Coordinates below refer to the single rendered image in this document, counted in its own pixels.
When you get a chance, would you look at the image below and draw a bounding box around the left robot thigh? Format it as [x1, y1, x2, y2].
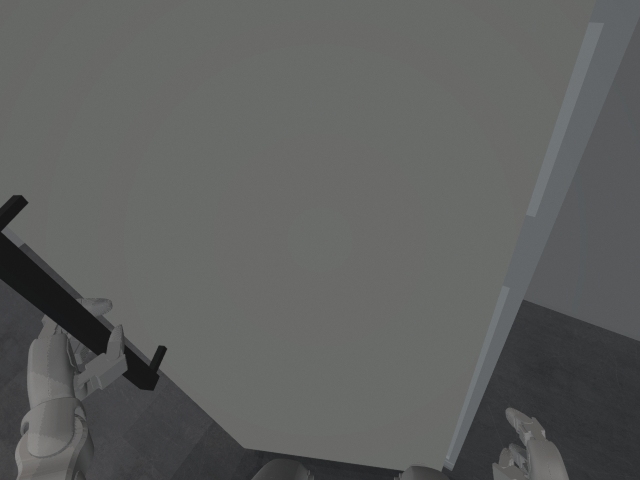
[251, 459, 314, 480]

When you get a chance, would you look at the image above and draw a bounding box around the left robot hand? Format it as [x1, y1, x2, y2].
[27, 298, 128, 409]

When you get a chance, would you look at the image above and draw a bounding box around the handle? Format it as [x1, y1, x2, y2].
[0, 195, 167, 391]

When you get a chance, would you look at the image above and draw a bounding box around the left robot forearm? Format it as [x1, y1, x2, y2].
[15, 397, 94, 480]

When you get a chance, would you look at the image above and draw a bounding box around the right robot hand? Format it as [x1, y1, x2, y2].
[492, 407, 569, 480]

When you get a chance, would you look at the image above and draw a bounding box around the fridge door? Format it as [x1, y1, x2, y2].
[0, 0, 596, 471]

